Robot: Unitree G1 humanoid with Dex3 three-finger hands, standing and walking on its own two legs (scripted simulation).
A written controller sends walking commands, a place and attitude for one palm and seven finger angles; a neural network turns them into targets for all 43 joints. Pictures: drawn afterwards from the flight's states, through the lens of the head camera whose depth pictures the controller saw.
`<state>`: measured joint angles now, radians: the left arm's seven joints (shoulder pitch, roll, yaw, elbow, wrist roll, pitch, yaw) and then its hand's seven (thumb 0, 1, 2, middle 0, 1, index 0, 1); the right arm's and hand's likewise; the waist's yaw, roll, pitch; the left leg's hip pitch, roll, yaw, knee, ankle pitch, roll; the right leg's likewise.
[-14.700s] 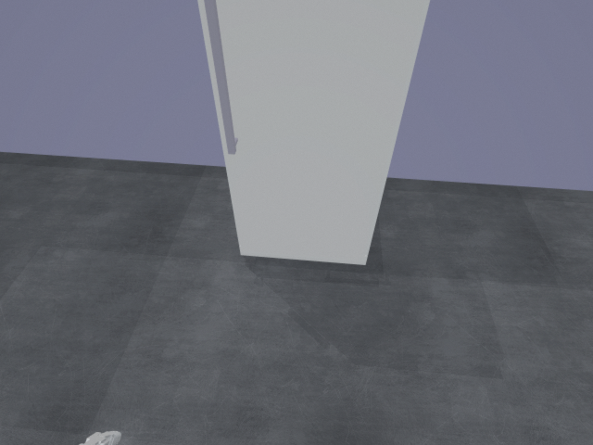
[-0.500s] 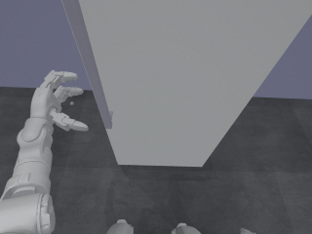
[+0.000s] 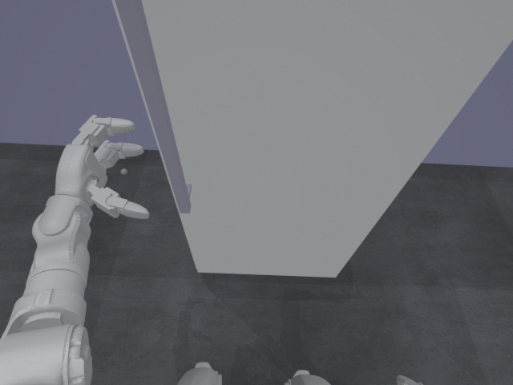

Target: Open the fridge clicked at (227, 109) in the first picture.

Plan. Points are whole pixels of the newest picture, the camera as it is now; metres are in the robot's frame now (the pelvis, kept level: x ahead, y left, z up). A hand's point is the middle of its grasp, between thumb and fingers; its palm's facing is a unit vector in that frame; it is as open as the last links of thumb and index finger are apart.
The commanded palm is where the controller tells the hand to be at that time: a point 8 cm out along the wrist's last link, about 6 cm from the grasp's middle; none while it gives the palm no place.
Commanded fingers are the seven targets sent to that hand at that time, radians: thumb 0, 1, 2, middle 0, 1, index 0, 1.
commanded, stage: move the hooked fingers beside the handle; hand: left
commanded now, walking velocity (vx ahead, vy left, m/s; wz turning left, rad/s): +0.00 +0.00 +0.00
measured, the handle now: (164, 109) +0.48 +0.15 +0.15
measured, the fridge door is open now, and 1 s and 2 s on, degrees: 0 0 0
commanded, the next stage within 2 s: feel for the door with the fingertips in 1.18 s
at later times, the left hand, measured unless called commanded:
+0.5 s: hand (128, 171) +0.42 +0.21 +0.07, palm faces -0.05 -1.00 +0.00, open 14.0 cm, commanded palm +0.40 +0.26 +0.08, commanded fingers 0.00 -0.50 0.30 -0.30 -1.20 -0.30 -1.20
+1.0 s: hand (127, 175) +0.41 +0.21 +0.08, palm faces -0.04 -1.00 +0.00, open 14.0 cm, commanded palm +0.39 +0.26 +0.08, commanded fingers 0.00 -0.50 0.30 -0.30 -1.20 -0.30 -1.20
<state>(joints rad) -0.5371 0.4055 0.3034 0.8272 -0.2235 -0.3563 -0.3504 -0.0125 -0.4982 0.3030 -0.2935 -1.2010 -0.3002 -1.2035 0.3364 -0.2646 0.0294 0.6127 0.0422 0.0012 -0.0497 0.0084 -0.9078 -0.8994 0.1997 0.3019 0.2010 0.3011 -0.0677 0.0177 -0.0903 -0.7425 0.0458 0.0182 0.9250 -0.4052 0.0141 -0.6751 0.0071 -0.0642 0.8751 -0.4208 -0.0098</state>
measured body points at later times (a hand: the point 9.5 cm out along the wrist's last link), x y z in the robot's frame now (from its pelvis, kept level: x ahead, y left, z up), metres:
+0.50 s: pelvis +0.00 +0.00 +0.00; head +0.07 +0.01 +0.44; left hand +0.42 +0.26 +0.08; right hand +0.07 -0.27 -0.11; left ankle +0.03 +0.11 -0.69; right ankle +0.00 -0.12 -0.69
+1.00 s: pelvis +0.00 +0.00 +0.00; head +0.07 +0.01 +0.44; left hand +0.41 +0.26 +0.08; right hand +0.08 -0.26 -0.11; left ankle +0.03 +0.11 -0.69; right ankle +0.00 -0.12 -0.69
